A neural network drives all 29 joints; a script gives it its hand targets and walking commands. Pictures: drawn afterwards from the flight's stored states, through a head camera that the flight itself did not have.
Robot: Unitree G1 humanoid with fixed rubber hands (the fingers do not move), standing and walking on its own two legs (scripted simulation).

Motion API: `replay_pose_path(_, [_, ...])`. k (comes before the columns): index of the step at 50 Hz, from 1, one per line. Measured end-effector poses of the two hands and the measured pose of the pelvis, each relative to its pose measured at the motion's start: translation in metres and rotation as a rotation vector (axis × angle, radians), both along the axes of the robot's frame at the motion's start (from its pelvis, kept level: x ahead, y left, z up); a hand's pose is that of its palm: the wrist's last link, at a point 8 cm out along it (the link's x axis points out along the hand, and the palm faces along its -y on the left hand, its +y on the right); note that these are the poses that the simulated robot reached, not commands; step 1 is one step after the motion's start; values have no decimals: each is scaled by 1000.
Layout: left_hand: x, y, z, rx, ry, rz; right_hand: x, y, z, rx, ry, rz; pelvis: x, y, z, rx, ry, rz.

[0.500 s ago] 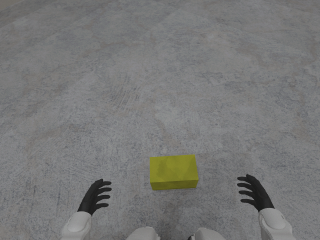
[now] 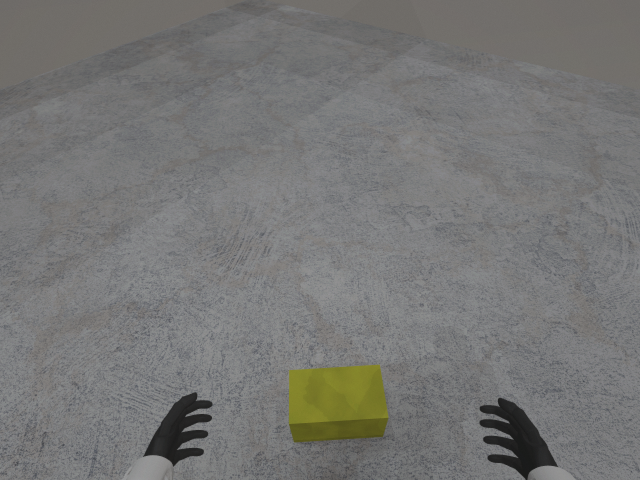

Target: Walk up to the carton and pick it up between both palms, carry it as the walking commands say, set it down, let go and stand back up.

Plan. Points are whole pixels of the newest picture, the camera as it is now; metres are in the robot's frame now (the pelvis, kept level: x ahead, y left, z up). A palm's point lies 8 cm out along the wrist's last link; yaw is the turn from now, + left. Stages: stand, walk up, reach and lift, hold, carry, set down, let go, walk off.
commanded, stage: stand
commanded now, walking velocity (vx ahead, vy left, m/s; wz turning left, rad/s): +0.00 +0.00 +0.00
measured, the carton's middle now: (336, 403) +0.45 +0.02 -0.68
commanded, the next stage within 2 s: none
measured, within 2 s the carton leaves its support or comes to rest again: neither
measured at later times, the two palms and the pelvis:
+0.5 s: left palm out of the picture +0.11 +0.30 -0.07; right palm out of the picture +0.07 -0.28 -0.08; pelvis -0.01 +0.01 +0.00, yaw -1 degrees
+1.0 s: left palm out of the picture +0.03 +0.30 -0.10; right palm out of the picture +0.01 -0.28 -0.10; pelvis -0.04 +0.02 +0.01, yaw -2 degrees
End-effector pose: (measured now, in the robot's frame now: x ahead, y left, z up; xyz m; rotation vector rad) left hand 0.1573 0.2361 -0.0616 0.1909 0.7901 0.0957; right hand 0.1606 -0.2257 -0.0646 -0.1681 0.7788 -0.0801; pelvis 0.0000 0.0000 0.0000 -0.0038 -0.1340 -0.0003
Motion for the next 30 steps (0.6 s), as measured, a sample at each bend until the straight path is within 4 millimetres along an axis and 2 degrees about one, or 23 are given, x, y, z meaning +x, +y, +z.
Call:
replay_pose_path(5, [-10, 26, -6, 62, -6, 51, -4, -19, -4, -80, 7, -31, 8, 3, 1, -2, 56, 0])
replay_pose_path(9, [-20, 47, -6, 104, -11, 78, -16, -39, -1, -125, -2, -74, 12, 6, 2, -3, 71, -2])
replay_pose_path(13, [-27, 59, -3, 130, -24, 89, -31, -52, 1, -156, -11, -108, 12, 9, 4, -1, 77, -8])
replay_pose_path(22, [-41, 62, -6, 135, -23, 69, -72, -55, -8, -169, 28, -135, 0, 12, 5, 2, 75, -21])
replay_pose_path(30, [-66, 61, -18, 126, 45, 51, -111, -51, -24, -157, 120, -135, -14, 14, 5, 2, 74, -29])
